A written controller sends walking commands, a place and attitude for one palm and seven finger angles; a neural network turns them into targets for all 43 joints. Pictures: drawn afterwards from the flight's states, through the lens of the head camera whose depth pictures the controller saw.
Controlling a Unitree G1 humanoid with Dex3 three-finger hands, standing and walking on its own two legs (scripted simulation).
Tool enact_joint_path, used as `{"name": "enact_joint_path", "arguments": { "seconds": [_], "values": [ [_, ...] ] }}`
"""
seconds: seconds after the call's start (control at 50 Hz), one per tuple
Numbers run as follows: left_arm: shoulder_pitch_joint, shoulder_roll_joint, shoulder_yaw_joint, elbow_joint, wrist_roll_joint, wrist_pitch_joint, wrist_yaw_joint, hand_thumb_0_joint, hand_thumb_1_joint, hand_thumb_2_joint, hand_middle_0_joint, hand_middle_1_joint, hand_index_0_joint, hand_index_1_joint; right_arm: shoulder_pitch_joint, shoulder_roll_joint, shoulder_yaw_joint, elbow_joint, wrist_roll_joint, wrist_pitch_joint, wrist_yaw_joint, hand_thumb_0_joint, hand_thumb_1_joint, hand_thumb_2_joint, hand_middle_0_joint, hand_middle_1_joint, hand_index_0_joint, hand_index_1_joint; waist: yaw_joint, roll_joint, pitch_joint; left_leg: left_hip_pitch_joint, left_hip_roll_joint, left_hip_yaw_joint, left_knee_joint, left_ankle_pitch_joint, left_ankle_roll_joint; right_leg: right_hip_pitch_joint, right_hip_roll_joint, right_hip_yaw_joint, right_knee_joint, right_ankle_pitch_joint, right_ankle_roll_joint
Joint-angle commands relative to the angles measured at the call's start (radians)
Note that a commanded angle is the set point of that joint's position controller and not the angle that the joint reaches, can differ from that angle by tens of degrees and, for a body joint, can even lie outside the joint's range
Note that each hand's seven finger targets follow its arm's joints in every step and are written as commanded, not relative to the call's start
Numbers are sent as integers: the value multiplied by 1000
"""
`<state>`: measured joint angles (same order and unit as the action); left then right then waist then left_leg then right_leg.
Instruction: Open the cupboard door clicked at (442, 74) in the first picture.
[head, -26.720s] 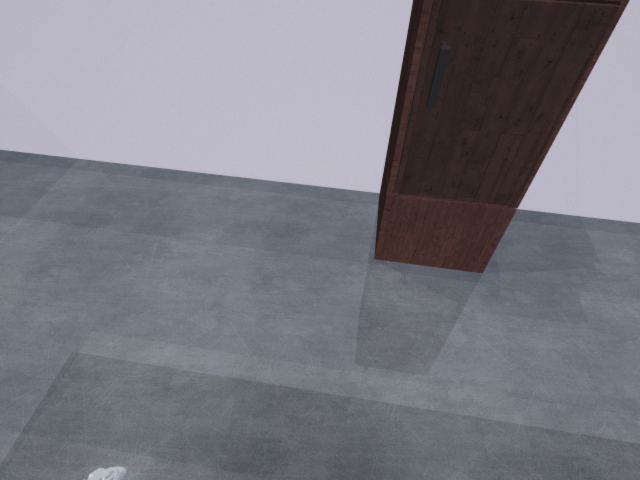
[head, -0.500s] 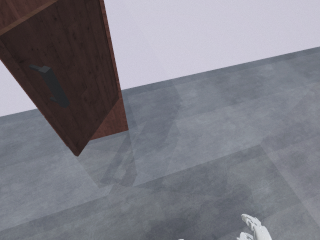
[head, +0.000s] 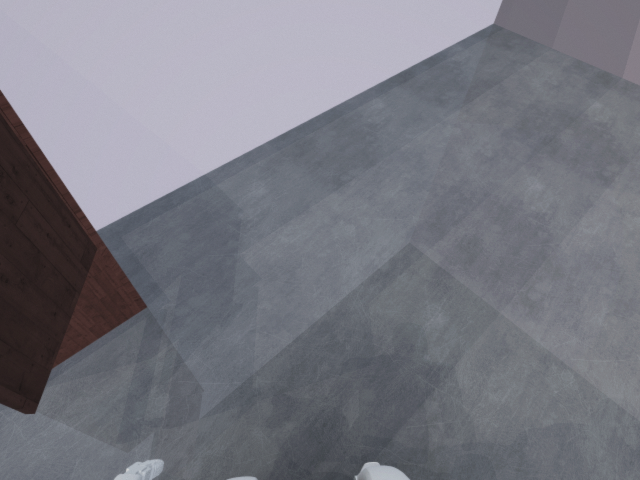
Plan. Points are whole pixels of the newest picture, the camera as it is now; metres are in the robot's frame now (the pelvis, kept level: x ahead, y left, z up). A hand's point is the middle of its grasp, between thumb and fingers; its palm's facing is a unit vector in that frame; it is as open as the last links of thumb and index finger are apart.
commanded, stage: walk to a spot facing it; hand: left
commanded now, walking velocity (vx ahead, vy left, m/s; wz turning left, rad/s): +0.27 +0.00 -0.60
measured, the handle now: out of the picture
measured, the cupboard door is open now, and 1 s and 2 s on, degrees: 49 49 49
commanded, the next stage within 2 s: turn to face it in 1.50 s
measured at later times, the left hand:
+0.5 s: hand (243, 443) +0.19 +0.11 -0.15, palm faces -0.25 -0.95 -0.19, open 7.4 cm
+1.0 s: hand (358, 283) +0.46 -0.06 -0.14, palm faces -0.45 -0.86 -0.22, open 7.4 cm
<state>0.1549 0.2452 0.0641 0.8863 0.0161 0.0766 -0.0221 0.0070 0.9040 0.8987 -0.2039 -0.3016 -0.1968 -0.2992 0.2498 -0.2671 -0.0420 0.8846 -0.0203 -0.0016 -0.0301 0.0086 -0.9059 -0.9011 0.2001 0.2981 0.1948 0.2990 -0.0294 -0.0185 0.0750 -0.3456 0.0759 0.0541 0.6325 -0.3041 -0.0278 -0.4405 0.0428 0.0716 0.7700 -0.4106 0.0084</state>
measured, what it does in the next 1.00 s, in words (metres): walks ahead, turning right: right foot, then left foot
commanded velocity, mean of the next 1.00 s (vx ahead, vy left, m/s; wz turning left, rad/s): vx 0.35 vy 0.00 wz -0.37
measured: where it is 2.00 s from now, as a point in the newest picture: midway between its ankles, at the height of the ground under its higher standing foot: (439, 342)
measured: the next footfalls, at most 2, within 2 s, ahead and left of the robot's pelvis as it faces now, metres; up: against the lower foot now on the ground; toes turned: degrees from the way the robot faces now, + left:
right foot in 0.24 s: +0.08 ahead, -0.17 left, +0.00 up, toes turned -15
left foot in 0.56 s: +0.29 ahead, +0.03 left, +0.00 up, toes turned -15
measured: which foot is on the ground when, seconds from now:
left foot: down 0.00-0.24, up 0.26-0.54, down 0.56-0.90, up 0.92-1.00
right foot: up 0.00-0.22, down 0.24-0.56, up 0.58-0.88, down 0.90-1.00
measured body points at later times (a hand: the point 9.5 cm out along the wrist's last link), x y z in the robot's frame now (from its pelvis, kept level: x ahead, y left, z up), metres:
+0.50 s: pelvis +0.10 -0.06 +0.02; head +0.14 -0.07 +0.47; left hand +0.20 +0.16 -0.13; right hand +0.11 -0.33 -0.12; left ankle +0.21 +0.05 -0.69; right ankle +0.04 -0.16 -0.72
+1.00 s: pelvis +0.27 -0.18 +0.01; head +0.30 -0.21 +0.46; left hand +0.48 -0.01 -0.12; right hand +0.11 -0.37 -0.15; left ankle +0.28 -0.02 -0.65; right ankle +0.25 -0.27 -0.72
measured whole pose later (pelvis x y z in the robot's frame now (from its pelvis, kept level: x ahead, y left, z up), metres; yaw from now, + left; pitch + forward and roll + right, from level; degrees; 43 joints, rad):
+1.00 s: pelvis +0.27 -0.18 +0.01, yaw -28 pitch +0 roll +1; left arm 0.14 0.19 0.07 0.96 0.02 -0.05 -0.02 0.00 0.91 0.90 -0.20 -0.30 -0.19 -0.30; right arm 0.35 -0.21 -0.05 1.10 -0.02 0.00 0.01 0.01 -0.91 -0.90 0.20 0.30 0.20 0.30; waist -0.03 0.02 0.08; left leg -0.38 0.13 0.08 1.06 -0.46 -0.04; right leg -0.32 -0.03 -0.10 0.60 -0.28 -0.05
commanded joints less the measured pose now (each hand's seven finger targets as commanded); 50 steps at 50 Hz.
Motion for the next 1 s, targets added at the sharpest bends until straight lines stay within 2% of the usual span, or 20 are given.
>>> {"name": "enact_joint_path", "arguments": {
  "seconds": [0.0,0.06,0.12,0.18,0.2,0.22,0.24,0.32,0.44,0.5,0.52,0.54,0.56,0.64,0.7,0.82,0.84,0.88,0.92,0.98],
  "values": [
    [-99,99,45,-118,15,-43,-28,0,900,900,-200,-300,-200,-300,80,-205,-40,-46,-27,-31,-8,0,-900,-900,200,300,200,300,4,221,-31,93,358,-389,-465,-288,178,-220,-77,-33,378,-66,13],
    [-104,54,32,-101,11,-47,-52,0,900,900,-200,-300,-200,-300,67,-155,-30,-33,-25,-37,-6,0,-900,-900,200,300,200,300,7,228,-25,134,251,-111,-411,-123,111,-154,-99,-119,204,1,19],
    [-132,34,18,-103,8,-63,-55,0,900,900,-200,-300,-200,-300,146,-166,-39,1,-26,-39,5,0,-900,-900,200,300,200,300,-29,219,-74,181,262,-22,-360,-41,107,-22,-66,-187,-27,-28,4],
    [4,71,31,-45,10,-77,-44,0,900,900,-200,-300,-200,-300,123,-158,-43,5,-17,-30,14,0,-900,-900,200,300,200,300,37,114,-110,47,211,85,-135,-76,45,305,-19,-221,-284,73,-30],
    [133,155,55,-9,15,-86,-31,0,900,900,-200,-300,-200,-300,82,-109,-33,-23,-1,-29,22,0,-900,-900,200,300,200,300,108,-83,-148,-191,127,181,97,-146,-5,560,-175,9,-399,-72,-99],
    [255,286,85,25,9,-88,-12,0,900,900,-200,-300,-200,-300,-53,-43,-16,-94,9,-30,29,0,-900,-900,200,300,200,300,189,-374,-110,-457,0,164,396,-408,-43,612,-437,463,-559,-87,-231],
    [271,285,82,24,-3,-90,2,0,900,900,-200,-300,-200,-300,-118,-93,-25,-117,2,-30,26,0,-900,-900,200,300,200,300,190,-240,-70,-512,42,-13,505,-325,-32,543,-465,517,-580,-124,-290],
    [89,154,53,-2,8,-113,17,0,900,900,-200,-300,-200,-300,-76,-52,-35,-49,-4,-27,36,0,-900,-900,200,300,200,300,56,-156,-49,-293,65,-23,390,-92,-45,302,-307,217,-525,148,-219],
    [91,161,57,24,10,-122,4,0,900,900,-200,-300,-200,-300,-74,-16,-33,-48,-1,-40,47,0,-900,-900,200,300,200,300,36,-117,-36,-61,-16,25,64,24,-31,203,-244,191,-517,68,-198],
    [57,125,54,20,4,-118,2,0,900,900,-200,-300,-200,-300,36,-53,-38,-9,-1,-60,30,0,-900,-900,200,300,200,300,-32,-28,-51,240,-22,28,-136,75,-18,47,-174,153,-395,44,-149],
    [56,74,43,8,1,-117,-3,0,900,900,-200,-300,-200,-300,155,-123,-55,28,-10,-70,14,0,-900,-900,200,300,200,300,-86,132,-100,419,97,-143,-232,-91,30,-84,-86,87,-175,41,-108],
    [74,18,27,-13,-9,-117,-12,0,900,900,-200,-300,-200,-300,292,-235,-77,48,-35,-74,5,0,-900,-900,200,300,200,300,-126,375,-173,545,395,-524,-381,-281,151,-266,37,-100,193,-166,-45],
    [-6,51,27,-52,1,-129,-18,0,900,900,-200,-300,-200,-300,312,-232,-71,44,-22,-63,-5,0,-900,-900,200,300,200,300,-130,213,-116,483,467,-623,-429,-310,228,-323,-37,-35,341,-164,-48],
    [12,18,36,-8,21,-108,-38,0,900,900,-200,-300,-200,-300,94,-85,-28,10,-22,-77,4,0,-900,-900,200,300,200,300,4,198,8,164,305,-277,-475,-186,146,-293,-143,-46,449,83,-26],
    [1,-17,16,-7,16,-97,-48,0,900,900,-200,-300,-200,-300,115,-81,-28,41,-21,-84,9,0,-900,-900,200,300,200,300,11,187,-63,188,236,-50,-440,36,126,-154,-142,-111,171,123,-16],
    [34,16,23,26,17,-103,-38,0,900,900,-200,-300,-200,-300,116,-90,-37,83,-20,-52,25,0,-900,-900,200,300,200,300,48,97,-50,51,205,46,-312,-87,89,239,-60,-224,-189,173,-26],
    [134,56,34,63,17,-109,-31,0,900,900,-200,-300,-200,-300,105,-75,-32,84,-14,-50,28,0,-900,-900,200,300,200,300,99,23,-77,-20,153,96,-163,-53,58,393,-61,-189,-238,134,-49],
    [377,255,79,128,8,-121,0,0,900,900,-200,-300,-200,-300,11,21,-10,18,8,-53,42,0,-900,-900,200,300,200,300,215,-351,-153,-398,-25,134,428,-364,2,653,-475,482,-565,-149,-247],
    [264,176,59,114,2,-122,22,0,900,900,-200,-300,-200,-300,-40,-15,-27,35,1,-61,35,0,-900,-900,200,300,200,300,145,-267,-84,-465,61,-20,585,-191,5,542,-428,413,-554,-24,-262],
    [137,74,31,92,6,-137,27,0,900,900,-200,-300,-200,-300,16,30,-22,98,-7,-44,38,0,-900,-900,200,300,200,300,48,-115,-78,-247,93,-4,389,-90,-12,334,-341,108,-528,288,-211]
  ]
}}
